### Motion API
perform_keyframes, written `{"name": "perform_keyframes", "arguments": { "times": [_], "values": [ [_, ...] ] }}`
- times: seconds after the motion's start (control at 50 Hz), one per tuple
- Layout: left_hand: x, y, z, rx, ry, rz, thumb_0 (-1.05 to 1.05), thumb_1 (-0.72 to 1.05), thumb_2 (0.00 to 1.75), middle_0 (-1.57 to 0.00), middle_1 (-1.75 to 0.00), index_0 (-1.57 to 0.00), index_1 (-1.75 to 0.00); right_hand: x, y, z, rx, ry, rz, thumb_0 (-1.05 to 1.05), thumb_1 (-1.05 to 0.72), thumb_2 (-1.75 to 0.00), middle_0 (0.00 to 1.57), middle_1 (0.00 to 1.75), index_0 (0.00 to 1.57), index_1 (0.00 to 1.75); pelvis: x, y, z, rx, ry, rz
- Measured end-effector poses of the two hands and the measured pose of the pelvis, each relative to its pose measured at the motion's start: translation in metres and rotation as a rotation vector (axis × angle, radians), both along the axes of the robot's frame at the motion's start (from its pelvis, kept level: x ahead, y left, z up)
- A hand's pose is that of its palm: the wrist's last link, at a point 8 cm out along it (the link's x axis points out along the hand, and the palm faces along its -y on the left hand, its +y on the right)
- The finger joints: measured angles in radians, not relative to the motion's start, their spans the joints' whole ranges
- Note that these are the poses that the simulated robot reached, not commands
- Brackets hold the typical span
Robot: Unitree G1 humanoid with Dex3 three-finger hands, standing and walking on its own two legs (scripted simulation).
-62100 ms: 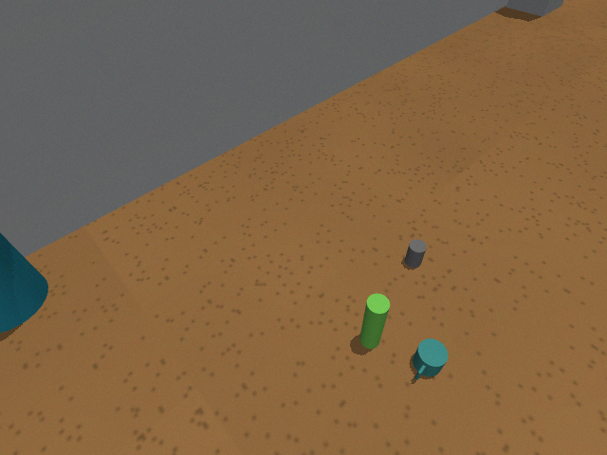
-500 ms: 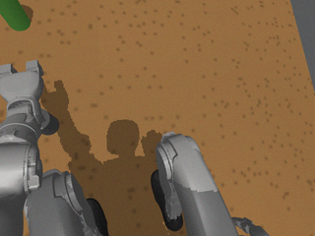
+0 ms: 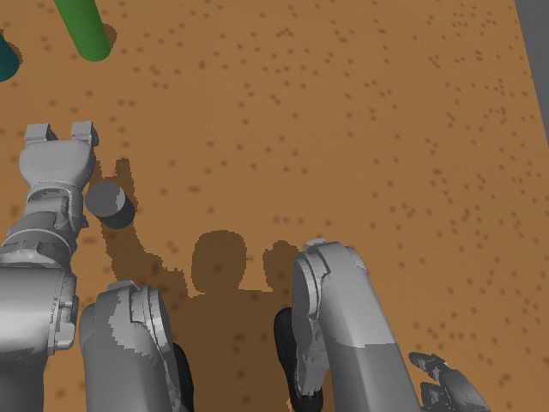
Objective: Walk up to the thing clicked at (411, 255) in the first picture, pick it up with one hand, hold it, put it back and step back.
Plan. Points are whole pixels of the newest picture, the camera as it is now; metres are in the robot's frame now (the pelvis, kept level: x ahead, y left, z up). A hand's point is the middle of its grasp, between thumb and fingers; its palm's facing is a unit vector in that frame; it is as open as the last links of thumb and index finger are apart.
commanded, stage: rest palm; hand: left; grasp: from above
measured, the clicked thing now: (112, 206) +0.49 +0.20 -0.29
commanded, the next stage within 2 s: close in 0.80 s
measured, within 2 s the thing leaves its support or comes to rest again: neither
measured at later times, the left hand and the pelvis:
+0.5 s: hand (91, 203) +0.48 +0.22 -0.23, palm faces -0.45 -0.04 -0.89, open 13.9 cm; pelvis +0.01 +0.00 -0.03, yaw -2 degrees
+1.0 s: hand (97, 207) +0.48 +0.22 -0.26, palm faces -0.44 -0.08 -0.89, open 13.2 cm; pelvis +0.01 +0.00 -0.04, yaw -5 degrees
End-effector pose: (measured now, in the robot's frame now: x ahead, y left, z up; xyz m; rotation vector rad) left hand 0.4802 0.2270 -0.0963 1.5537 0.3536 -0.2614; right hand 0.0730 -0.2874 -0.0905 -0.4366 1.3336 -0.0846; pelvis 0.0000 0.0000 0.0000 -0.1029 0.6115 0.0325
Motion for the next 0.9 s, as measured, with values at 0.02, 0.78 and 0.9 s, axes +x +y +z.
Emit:
{"name": "perform_keyframes", "arguments": {
  "times": [0.02,0.78,0.9],
  "values": [
    [0.004,-0.001,0.000,0.002,0.009,0.013,0.00,-0.47,0.93,-0.08,-1.10,-0.12,-1.05,0.000,0.000,0.002,-0.001,-0.004,0.003,0.00,-0.91,-0.90,0.20,0.30,0.20,0.30,0.000,0.000,0.000,-0.001,0.003,0.000],
    [0.000,-0.007,-0.104,-0.077,0.083,0.067,0.00,-0.42,0.94,-0.08,-1.08,-0.12,-1.03,-0.071,0.023,-0.020,0.147,0.209,0.054,0.00,-0.91,-0.90,0.20,0.30,0.20,0.30,0.006,-0.003,-0.038,-0.041,-0.062,-0.043],
    [0.002,0.000,-0.108,-0.065,0.069,0.059,0.00,-0.42,0.95,-0.09,-1.07,-0.12,-1.03,-0.083,0.022,-0.015,0.141,0.241,0.048,0.00,-0.91,-0.90,0.20,0.30,0.20,0.30,0.006,-0.001,-0.041,-0.053,-0.066,-0.046]
  ]
}}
